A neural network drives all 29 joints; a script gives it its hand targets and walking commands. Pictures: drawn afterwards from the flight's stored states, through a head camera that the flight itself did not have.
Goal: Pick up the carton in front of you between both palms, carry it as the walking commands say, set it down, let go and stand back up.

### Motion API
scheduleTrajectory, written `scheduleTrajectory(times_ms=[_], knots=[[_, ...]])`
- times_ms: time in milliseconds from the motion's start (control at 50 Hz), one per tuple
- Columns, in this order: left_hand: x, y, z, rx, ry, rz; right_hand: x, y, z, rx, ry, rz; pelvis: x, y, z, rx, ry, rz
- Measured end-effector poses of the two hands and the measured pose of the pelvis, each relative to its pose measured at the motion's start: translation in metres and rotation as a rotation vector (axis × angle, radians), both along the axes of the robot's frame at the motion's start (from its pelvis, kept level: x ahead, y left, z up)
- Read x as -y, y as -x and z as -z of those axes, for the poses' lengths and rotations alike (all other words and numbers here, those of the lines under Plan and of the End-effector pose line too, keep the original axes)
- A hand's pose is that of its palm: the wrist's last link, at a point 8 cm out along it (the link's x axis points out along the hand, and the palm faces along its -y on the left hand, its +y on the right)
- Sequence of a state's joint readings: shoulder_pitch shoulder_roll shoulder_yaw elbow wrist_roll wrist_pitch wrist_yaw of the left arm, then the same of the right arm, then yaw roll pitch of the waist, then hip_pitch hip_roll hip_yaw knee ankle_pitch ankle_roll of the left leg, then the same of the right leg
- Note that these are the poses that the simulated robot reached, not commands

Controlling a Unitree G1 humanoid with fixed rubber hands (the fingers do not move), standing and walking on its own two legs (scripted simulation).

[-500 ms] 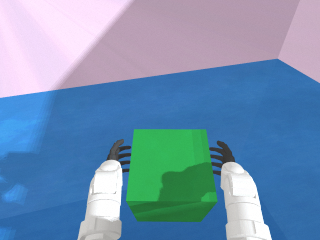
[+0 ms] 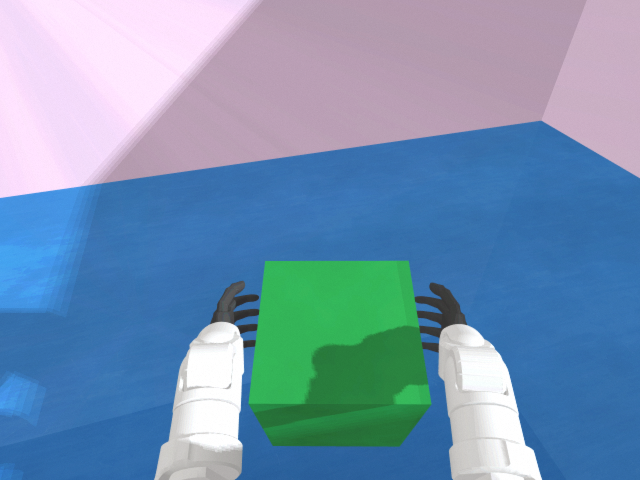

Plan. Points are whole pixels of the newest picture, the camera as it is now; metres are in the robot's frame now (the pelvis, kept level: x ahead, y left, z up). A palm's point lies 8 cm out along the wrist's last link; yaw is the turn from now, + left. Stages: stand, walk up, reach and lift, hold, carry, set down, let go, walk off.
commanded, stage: set down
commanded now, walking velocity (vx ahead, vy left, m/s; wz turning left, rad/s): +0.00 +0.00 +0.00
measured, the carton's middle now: (336, 359) +0.33 +0.00 -0.06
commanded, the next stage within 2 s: none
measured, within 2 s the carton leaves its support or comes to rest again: neither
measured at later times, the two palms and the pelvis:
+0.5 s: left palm (244, 383) +0.32 +0.15 -0.12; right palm (416, 370) +0.35 -0.14 -0.13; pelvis -0.04 -0.03 -0.05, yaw +0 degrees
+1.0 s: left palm (248, 399) +0.37 +0.17 -0.26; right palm (390, 376) +0.42 -0.12 -0.27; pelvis -0.04 -0.04 -0.16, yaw +2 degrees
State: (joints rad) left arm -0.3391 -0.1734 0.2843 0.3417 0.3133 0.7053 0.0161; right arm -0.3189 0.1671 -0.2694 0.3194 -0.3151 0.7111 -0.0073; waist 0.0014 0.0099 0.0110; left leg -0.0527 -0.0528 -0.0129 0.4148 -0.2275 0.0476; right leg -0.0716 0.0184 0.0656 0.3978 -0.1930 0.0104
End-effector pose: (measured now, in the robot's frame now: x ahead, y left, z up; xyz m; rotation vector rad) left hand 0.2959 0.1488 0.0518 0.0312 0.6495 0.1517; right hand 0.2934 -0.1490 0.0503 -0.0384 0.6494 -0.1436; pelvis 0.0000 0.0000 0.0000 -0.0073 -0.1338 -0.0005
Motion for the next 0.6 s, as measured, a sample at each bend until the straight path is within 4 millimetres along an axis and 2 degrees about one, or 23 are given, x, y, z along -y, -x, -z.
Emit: scheduleTrajectory(times_ms=[120,240,320,500,600], knots=[[0.001,-0.008,0.009,-0.016,0.027,-0.024,0.0,-0.012,0.003,-0.016,0.002,0.004,0.003,-0.001,0.001,-0.01,-0.002,0.002],[0.001,-0.02,0.041,-0.058,0.023,-0.096,-0.005,-0.036,0.033,-0.056,0.014,-0.006,0.01,0.011,0.011,-0.08,-0.009,0.0],[-0.001,-0.025,0.074,-0.059,-0.005,-0.113,-0.009,-0.05,0.068,-0.057,0.037,-0.049,0.017,0.021,0.018,-0.179,-0.013,-0.001],[-0.002,-0.028,0.172,-0.046,-0.001,-0.144,-0.01,-0.057,0.177,-0.05,-0.011,-0.044,0.03,0.043,0.048,-0.461,-0.013,-0.007],[-0.002,-0.038,0.206,-0.013,0.005,-0.164,-0.01,-0.073,0.213,-0.018,-0.029,-0.034,0.035,0.05,0.074,-0.582,-0.021,-0.003]])
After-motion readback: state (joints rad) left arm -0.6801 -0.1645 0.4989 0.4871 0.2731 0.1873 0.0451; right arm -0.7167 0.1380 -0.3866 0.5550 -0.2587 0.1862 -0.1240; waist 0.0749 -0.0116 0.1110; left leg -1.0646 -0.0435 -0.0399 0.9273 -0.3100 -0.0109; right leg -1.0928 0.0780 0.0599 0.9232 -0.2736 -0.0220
